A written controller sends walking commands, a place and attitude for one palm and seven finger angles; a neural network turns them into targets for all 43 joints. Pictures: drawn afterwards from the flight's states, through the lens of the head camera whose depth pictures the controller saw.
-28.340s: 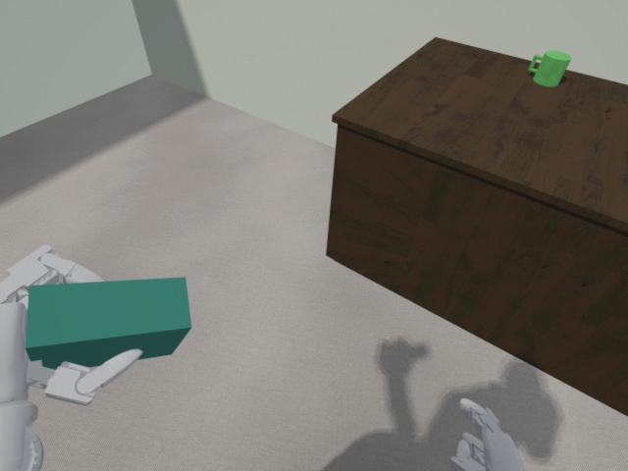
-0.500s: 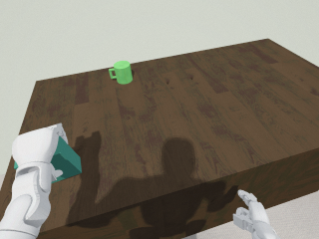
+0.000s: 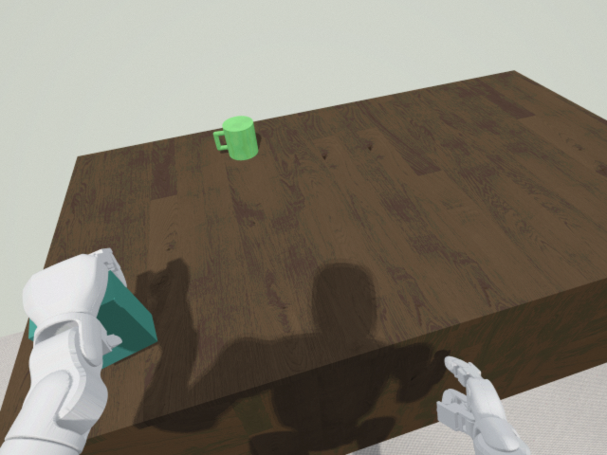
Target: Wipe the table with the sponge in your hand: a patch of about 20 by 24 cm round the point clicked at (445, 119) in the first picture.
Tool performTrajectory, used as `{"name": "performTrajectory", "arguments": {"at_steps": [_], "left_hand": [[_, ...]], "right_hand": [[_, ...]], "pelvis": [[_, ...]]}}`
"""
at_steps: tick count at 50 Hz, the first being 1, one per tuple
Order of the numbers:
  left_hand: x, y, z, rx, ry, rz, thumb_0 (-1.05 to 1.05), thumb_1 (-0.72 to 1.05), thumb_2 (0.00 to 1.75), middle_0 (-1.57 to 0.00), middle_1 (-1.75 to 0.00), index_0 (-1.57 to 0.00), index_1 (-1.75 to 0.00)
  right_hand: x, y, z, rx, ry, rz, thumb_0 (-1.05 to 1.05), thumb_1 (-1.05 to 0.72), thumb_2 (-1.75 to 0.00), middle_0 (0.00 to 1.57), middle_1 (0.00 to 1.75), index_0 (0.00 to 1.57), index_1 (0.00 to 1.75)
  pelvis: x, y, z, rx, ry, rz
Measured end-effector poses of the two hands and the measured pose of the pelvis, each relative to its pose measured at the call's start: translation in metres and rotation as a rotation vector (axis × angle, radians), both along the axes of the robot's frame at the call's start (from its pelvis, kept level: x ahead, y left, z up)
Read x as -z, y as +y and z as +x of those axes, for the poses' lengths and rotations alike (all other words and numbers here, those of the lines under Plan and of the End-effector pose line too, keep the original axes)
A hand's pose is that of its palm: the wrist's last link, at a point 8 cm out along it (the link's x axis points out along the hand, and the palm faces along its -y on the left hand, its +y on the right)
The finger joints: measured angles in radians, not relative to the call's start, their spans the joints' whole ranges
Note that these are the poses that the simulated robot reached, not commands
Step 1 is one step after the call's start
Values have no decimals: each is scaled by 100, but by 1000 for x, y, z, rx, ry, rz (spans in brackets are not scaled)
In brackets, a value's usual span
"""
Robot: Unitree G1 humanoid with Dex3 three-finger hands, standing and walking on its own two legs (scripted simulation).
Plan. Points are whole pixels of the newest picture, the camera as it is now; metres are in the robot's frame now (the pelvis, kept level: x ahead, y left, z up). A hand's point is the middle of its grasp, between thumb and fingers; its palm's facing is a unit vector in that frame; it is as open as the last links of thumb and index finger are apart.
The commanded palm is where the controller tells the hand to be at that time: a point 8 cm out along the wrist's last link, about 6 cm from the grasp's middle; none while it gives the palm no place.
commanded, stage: move the sponge above the wiping area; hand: left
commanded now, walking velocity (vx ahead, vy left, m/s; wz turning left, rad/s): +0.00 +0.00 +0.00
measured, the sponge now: (107, 331) +0.24 +0.33 +0.03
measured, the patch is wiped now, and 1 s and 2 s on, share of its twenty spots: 0.00 0.00 0.00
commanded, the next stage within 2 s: lower the sponge onto the table in 0.98 s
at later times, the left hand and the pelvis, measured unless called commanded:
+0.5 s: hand (117, 338) +0.23 +0.30 +0.04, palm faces -0.12 -0.15 -0.98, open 9.5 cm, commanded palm +0.22 +0.28 +0.13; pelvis +0.00 -0.02 +0.00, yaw +0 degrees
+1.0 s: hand (142, 344) +0.23 +0.27 +0.03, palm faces -0.15 -0.15 -0.98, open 9.5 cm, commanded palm +0.22 +0.28 +0.13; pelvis +0.00 -0.02 +0.00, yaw +0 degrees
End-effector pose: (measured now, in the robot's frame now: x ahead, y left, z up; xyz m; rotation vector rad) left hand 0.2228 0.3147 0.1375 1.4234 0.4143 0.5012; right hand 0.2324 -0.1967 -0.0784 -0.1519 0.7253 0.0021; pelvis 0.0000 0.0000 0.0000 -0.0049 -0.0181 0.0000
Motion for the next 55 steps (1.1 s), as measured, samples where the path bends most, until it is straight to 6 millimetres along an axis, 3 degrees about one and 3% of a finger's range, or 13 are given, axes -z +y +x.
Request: {"name": "performTrajectory", "arguments": {"at_steps": [6,11,15,18,23,28,33,38,42,45,49,52,55], "left_hand": [[45,-33,-4,142,204,-94,1,-45,103,-81,-140,-79,-139],[25,-57,1,335,71,17,0,-45,103,-81,-139,-80,-139],[-8,-44,3,252,-80,84,1,-45,103,-81,-139,-80,-138],[-15,-23,2,90,-91,64,1,-45,103,-81,-140,-80,-139],[18,-12,-5,-39,119,-35,1,-45,103,-81,-140,-79,-140],[47,-42,-7,155,228,-82,1,-45,103,-81,-140,-80,-139],[17,-55,1,321,55,47,1,-45,103,-82,-140,-80,-139],[-13,-25,10,140,-69,85,1,-45,103,-82,-140,-80,-139],[-3,-7,5,-16,28,17,1,-45,103,-81,-140,-80,-140],[23,-14,-3,-3,158,-52,1,-45,103,-81,-141,-79,-140],[48,-43,-8,176,225,-96,1,-45,102,-81,-141,-80,-140],[36,-57,-6,311,132,-23,0,-45,103,-82,-140,-80,-139],[13,-53,1,321,5,69,1,-45,103,-82,-140,-81,-139]], "right_hand": [[-4,-4,1,-24,-25,-49,1,-91,-90,21,30,20,30],[-5,-9,-2,-24,-32,-87,1,-91,-90,21,30,20,30],[-2,-13,-4,-4,-17,-49,1,-91,-90,20,30,20,30],[-1,-16,-4,7,-1,-19,1,-91,-90,20,30,20,30],[-2,-26,-2,14,-6,-19,1,-91,-90,21,30,20,30],[-4,-36,-1,1,-26,-94,1,-91,-90,21,30,20,30],[-4,-37,-2,13,-30,-115,1,-91,-90,20,30,20,30],[1,-36,-4,40,-6,-48,1,-91,-90,20,30,20,30],[2,-37,-3,47,1,-15,1,-91,-90,20,30,20,30],[1,-38,-2,38,-8,-27,1,-91,-90,21,30,20,30],[-1,-37,-1,10,-18,-86,1,-91,-90,20,30,20,30],[-2,-32,0,-4,-23,-118,1,-91,-90,20,30,20,30],[-1,-25,0,0,-21,-97,1,-91,-90,20,30,20,30]], "pelvis": [[1,0,-4,-10,-1,1],[2,-5,-3,7,-15,2],[1,-8,-1,16,-20,3],[0,-11,-1,15,-19,5],[0,-15,-3,-2,-11,7],[2,-19,-3,-10,-12,5],[2,-21,2,5,-20,1],[1,-21,4,17,-15,4],[1,-20,4,11,-8,7],[1,-17,3,1,-3,6],[2,-15,2,-6,-5,3],[3,-15,2,0,-11,1],[2,-14,2,5,-13,-2]]}}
